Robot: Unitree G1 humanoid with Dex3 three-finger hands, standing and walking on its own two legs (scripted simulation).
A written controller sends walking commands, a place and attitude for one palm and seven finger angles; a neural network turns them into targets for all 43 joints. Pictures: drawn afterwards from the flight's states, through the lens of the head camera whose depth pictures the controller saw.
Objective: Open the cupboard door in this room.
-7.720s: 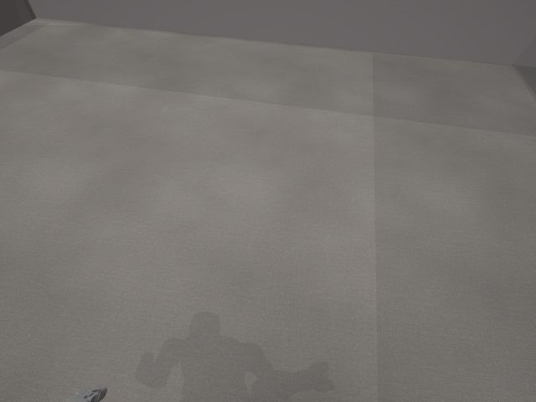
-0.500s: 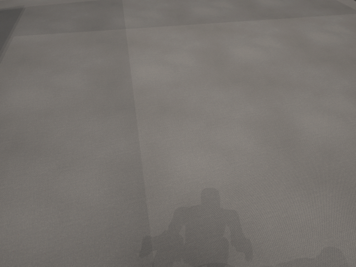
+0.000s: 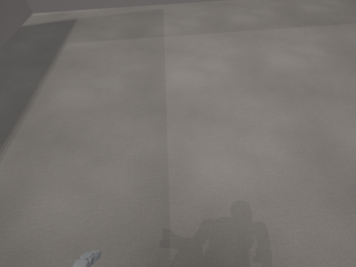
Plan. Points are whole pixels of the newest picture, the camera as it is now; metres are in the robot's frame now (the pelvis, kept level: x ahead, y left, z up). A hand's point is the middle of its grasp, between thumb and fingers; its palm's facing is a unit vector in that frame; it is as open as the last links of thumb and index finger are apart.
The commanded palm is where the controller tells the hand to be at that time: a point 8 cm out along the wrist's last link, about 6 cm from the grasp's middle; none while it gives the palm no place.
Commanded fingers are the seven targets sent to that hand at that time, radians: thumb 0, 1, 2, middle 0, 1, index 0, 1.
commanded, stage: turn or walk to find it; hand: left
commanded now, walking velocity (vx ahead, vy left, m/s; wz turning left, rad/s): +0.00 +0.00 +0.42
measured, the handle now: out of the picture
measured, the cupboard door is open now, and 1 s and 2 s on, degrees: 0 0 0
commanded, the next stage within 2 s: stand and wait in 1.90 s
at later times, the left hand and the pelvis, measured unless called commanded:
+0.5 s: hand out of the picture -0.06 +0.25 -0.18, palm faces +0.27 -0.93 -0.24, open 7.4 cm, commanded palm none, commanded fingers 0.00 0.90 0.90 -0.20 -0.30 -0.20 -0.30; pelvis -0.03 +0.03 +0.00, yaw +13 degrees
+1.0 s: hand out of the picture -0.03 +0.21 -0.14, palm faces +0.42 -0.87 -0.28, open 7.4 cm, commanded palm none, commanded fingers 0.00 0.90 0.90 -0.20 -0.30 -0.20 -0.30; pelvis -0.04 -0.01 +0.01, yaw +26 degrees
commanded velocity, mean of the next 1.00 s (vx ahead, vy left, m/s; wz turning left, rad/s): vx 0.00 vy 0.00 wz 0.42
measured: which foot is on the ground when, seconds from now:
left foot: up 0.00-0.40, down 0.42-0.90, up 0.92-1.00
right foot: down 0.00-0.42, up 0.44-0.86, down 0.88-1.00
